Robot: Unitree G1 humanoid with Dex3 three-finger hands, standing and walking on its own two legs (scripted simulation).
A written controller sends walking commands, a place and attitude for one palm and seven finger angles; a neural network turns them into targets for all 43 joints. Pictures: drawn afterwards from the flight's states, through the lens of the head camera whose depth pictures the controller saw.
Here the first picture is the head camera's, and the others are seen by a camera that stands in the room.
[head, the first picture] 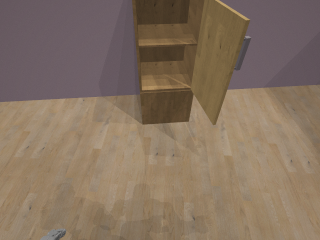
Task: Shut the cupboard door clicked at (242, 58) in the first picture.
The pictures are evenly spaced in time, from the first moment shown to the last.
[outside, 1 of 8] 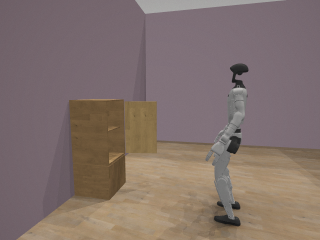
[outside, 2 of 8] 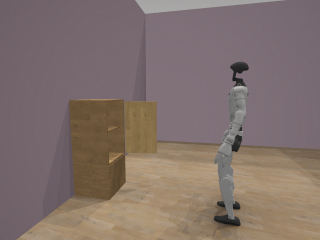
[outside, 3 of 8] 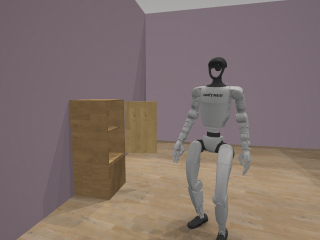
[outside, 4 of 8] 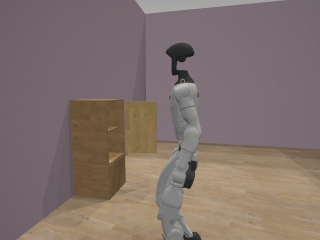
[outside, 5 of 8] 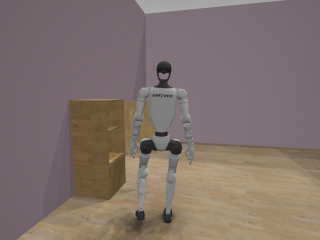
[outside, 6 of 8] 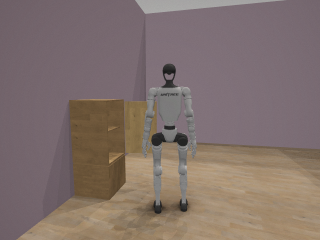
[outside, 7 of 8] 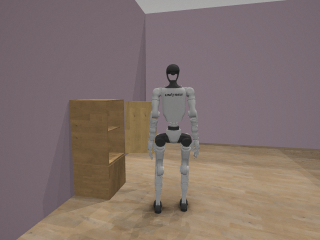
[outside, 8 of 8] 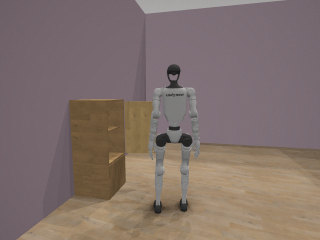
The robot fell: no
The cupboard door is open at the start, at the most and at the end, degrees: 100 100 100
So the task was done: no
